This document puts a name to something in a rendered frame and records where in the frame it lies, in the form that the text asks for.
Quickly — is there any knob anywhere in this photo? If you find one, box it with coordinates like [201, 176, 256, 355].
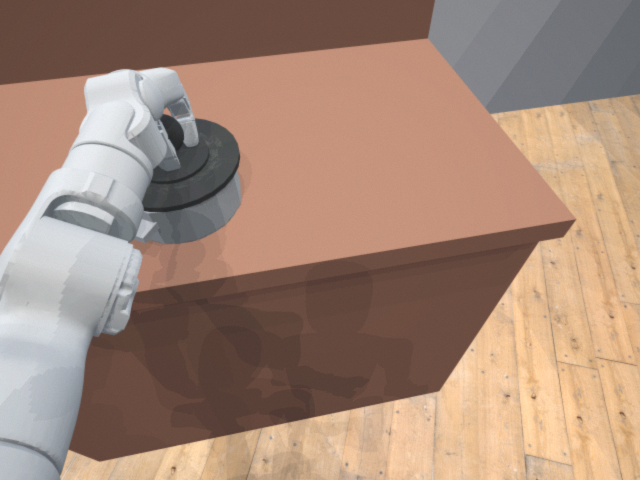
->
[160, 114, 184, 151]

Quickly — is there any robot left hand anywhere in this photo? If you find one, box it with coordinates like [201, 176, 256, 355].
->
[138, 67, 199, 171]

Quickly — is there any pot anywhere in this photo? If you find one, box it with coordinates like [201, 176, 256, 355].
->
[134, 171, 241, 244]

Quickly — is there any robot left upper arm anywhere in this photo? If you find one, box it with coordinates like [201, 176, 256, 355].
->
[0, 216, 142, 480]

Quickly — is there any table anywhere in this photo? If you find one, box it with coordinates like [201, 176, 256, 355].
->
[0, 0, 576, 462]

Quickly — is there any left robot forearm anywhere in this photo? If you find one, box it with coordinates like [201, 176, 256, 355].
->
[0, 69, 167, 301]

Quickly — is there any lid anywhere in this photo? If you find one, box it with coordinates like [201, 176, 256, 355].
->
[142, 118, 240, 212]

